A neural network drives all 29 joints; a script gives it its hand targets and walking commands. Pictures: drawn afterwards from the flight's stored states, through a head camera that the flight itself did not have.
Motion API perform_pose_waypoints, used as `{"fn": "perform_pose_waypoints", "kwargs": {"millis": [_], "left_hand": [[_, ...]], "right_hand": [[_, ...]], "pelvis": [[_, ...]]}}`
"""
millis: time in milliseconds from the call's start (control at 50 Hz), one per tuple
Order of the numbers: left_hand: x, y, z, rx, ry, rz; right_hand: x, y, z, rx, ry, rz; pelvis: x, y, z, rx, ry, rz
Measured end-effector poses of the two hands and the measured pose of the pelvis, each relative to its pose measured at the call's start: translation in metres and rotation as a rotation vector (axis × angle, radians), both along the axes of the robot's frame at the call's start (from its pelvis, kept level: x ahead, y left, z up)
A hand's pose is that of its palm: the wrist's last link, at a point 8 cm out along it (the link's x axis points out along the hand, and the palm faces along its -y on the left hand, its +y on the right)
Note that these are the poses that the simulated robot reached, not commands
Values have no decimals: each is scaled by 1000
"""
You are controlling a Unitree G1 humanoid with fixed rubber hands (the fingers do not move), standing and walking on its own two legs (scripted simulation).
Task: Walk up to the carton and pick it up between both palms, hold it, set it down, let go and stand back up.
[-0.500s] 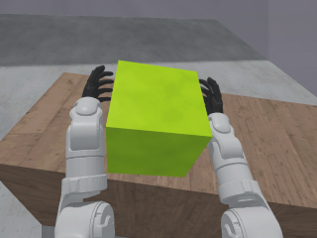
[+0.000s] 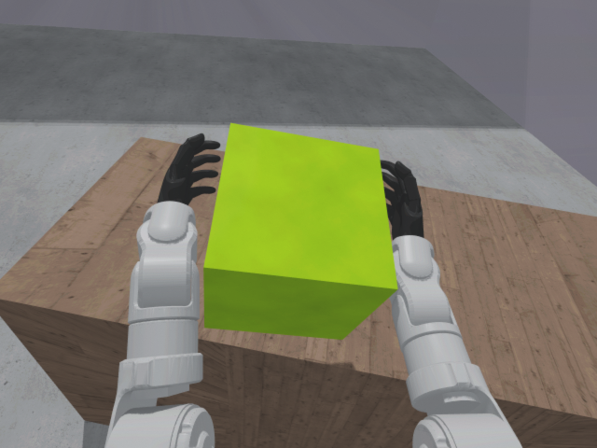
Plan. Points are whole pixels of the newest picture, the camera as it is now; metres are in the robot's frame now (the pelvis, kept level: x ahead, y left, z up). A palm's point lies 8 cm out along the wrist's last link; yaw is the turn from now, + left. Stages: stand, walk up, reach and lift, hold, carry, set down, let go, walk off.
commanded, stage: set down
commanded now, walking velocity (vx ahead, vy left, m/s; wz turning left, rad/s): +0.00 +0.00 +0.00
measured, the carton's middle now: (290, 239) +0.35 +0.02 +0.13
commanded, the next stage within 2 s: none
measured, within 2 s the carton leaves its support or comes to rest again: neither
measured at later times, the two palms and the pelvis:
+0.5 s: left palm (199, 215) +0.39 +0.14 +0.13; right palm (397, 236) +0.38 -0.14 +0.12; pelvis +0.03 +0.00 +0.00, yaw -1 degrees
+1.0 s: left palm (205, 232) +0.39 +0.14 +0.10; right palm (400, 248) +0.37 -0.15 +0.10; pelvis +0.01 +0.00 +0.00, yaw -2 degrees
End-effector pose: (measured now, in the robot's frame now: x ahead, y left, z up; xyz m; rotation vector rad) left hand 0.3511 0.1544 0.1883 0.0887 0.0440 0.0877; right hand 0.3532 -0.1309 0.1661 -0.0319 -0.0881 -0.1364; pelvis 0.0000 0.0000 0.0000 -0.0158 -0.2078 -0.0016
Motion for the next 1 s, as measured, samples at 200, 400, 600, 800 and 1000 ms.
{"fn": "perform_pose_waypoints", "kwargs": {"millis": [200, 400, 600, 800, 1000], "left_hand": [[28, -11, -37, -1, 35, -46], [37, -11, -61, -16, 64, -23], [42, -14, -63, 7, 81, -35], [36, -20, -76, -25, 109, -43], [36, -19, -90, -34, 159, -41]], "right_hand": [[14, -11, -30, -22, 25, -45], [27, -11, -46, -15, 51, -30], [28, -13, -52, -22, 65, -41], [19, -19, -60, -38, 89, -53], [21, -18, -64, -33, 137, -45]], "pelvis": [[13, 5, 1, -4, 33, -21], [31, 4, 0, -15, 72, -31], [32, 5, 0, -16, 74, -23], [22, 5, 1, -10, 90, -34], [13, 2, 1, -3, 109, -34]]}}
